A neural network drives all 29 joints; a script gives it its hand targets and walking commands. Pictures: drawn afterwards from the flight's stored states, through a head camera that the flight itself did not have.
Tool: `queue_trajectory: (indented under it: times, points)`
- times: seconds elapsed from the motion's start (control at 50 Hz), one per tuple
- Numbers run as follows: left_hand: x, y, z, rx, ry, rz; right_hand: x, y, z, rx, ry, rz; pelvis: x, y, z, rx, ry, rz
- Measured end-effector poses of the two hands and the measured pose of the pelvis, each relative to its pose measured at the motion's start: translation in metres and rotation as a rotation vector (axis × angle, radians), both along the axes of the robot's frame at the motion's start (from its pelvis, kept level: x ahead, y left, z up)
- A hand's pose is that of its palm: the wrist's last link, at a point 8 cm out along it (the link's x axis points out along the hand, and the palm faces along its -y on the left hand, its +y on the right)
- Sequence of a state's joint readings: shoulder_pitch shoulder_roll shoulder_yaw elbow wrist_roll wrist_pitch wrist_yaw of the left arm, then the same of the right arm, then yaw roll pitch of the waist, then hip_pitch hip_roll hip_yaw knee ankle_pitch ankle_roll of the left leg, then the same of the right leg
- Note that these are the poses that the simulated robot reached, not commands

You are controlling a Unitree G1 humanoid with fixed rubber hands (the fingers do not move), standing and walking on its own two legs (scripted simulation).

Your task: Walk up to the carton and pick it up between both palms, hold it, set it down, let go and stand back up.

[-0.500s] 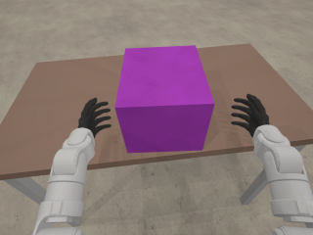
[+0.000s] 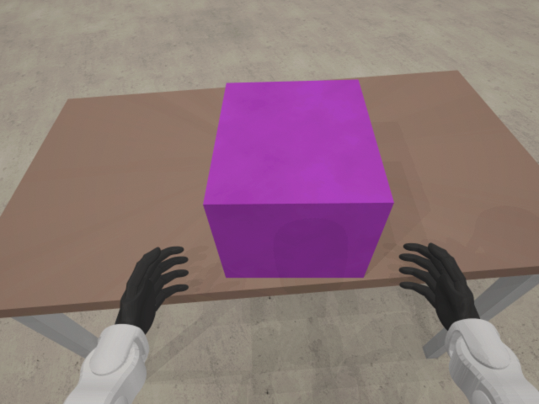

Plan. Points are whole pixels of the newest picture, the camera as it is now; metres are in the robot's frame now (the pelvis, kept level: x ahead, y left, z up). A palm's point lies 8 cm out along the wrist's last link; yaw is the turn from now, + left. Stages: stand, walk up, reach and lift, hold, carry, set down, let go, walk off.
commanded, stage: set down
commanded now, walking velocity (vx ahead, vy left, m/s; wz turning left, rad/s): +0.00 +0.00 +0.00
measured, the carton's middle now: (292, 177) +0.48 -0.03 +0.06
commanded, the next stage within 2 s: let go in 0.14 s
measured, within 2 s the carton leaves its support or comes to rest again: neither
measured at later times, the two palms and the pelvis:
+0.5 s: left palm (142, 347) +0.22 +0.20 +0.01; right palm (442, 335) +0.21 -0.21 +0.01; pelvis +0.02 +0.00 +0.00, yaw +0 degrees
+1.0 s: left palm (143, 403) +0.17 +0.23 -0.10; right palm (441, 393) +0.16 -0.23 -0.11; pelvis +0.03 +0.00 -0.01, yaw +0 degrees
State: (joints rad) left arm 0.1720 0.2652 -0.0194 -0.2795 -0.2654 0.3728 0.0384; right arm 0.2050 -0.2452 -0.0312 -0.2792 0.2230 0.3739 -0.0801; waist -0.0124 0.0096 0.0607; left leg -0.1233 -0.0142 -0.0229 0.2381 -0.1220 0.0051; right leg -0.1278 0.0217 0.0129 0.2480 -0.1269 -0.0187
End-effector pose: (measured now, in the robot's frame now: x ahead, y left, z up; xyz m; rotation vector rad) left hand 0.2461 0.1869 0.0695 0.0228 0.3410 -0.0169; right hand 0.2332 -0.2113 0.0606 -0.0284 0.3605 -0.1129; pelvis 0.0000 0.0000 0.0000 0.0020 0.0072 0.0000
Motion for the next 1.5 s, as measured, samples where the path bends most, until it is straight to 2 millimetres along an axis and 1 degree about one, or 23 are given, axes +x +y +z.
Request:
queue_trajectory:
  times: [0.06, 0.1, 0.18, 0.3, 0.36, 0.46, 0.52, 0.58, 0.76, 0.9, 0.94, 0.98, 1.06, 1.1, 1.18, 1.3, 1.4, 1.5]
  points:
    - [-0.007, 0.003, 0.001, -0.006, -0.008, 0.012, -0.003, 0.007, 0.005, 0.004, -0.026, 0.020, 0.006, 0.001, 0.000, -0.001, 0.000, 0.001]
    - [-0.012, 0.003, -0.001, -0.006, 0.003, 0.018, -0.005, 0.010, 0.005, 0.020, -0.025, 0.017, 0.009, 0.001, 0.000, -0.001, -0.005, 0.001]
    - [-0.019, 0.003, -0.007, 0.003, 0.038, 0.020, -0.010, 0.010, -0.006, 0.002, 0.024, 0.005, 0.014, 0.003, 0.001, -0.003, -0.016, 0.003]
    - [-0.028, 0.008, -0.021, 0.009, 0.074, 0.050, -0.022, 0.001, -0.021, -0.041, 0.079, -0.012, 0.019, 0.005, 0.000, -0.004, -0.019, 0.002]
    - [-0.029, 0.010, -0.031, 0.026, 0.086, 0.061, -0.023, -0.001, -0.027, -0.034, 0.080, -0.019, 0.019, 0.004, -0.001, -0.003, -0.011, -0.001]
    - [-0.029, 0.010, -0.049, 0.043, 0.112, 0.067, -0.021, 0.003, -0.038, -0.028, 0.078, -0.006, 0.020, 0.003, -0.002, -0.003, 0.002, -0.004]
    - [-0.029, 0.009, -0.061, 0.051, 0.126, 0.063, -0.022, 0.003, -0.052, -0.033, 0.112, 0.005, 0.022, 0.002, -0.002, -0.004, 0.009, 0.000]
    - [-0.033, 0.010, -0.078, 0.067, 0.173, 0.065, -0.027, 0.000, -0.070, -0.035, 0.166, 0.003, 0.023, 0.002, -0.003, -0.005, 0.019, 0.002]
    - [-0.061, 0.023, -0.139, 0.148, 0.355, 0.068, -0.054, -0.015, -0.130, -0.080, 0.342, 0.014, 0.027, 0.000, -0.008, -0.002, 0.041, -0.002]
    - [-0.078, 0.035, -0.173, 0.198, 0.512, 0.070, -0.068, -0.021, -0.167, -0.123, 0.509, 0.043, 0.024, -0.002, -0.013, -0.001, 0.044, 0.001]
    - [-0.079, 0.038, -0.176, 0.211, 0.539, 0.080, -0.070, -0.022, -0.172, -0.131, 0.541, 0.046, 0.025, -0.003, -0.014, 0.000, 0.043, 0.001]
    - [-0.078, 0.038, -0.175, 0.226, 0.540, 0.081, -0.070, -0.023, -0.173, -0.135, 0.552, 0.045, 0.026, -0.003, -0.014, -0.001, 0.040, 0.002]
    - [-0.072, 0.037, -0.167, 0.239, 0.498, 0.072, -0.064, -0.022, -0.168, -0.143, 0.518, 0.054, 0.030, -0.004, -0.014, 0.000, 0.035, 0.000]
    - [-0.075, 0.039, -0.169, 0.240, 0.492, 0.069, -0.067, -0.025, -0.170, -0.164, 0.524, 0.065, 0.033, -0.005, -0.015, 0.001, 0.041, -0.003]
    - [-0.097, 0.044, -0.183, 0.234, 0.567, 0.067, -0.087, -0.031, -0.179, -0.160, 0.578, 0.038, 0.038, -0.005, -0.017, 0.001, 0.050, -0.006]
    - [-0.147, 0.046, -0.204, 0.222, 0.745, 0.091, -0.134, -0.035, -0.197, -0.120, 0.709, -0.014, 0.044, -0.006, -0.019, -0.002, 0.049, -0.014]
    - [-0.185, 0.045, -0.212, 0.205, 0.857, 0.121, -0.178, -0.034, -0.209, -0.095, 0.853, -0.046, 0.045, -0.007, -0.018, 0.000, 0.046, -0.014]
    - [-0.214, 0.042, -0.216, 0.192, 0.931, 0.148, -0.209, -0.034, -0.214, -0.089, 0.951, -0.065, 0.043, -0.008, -0.017, 0.002, 0.041, -0.015]
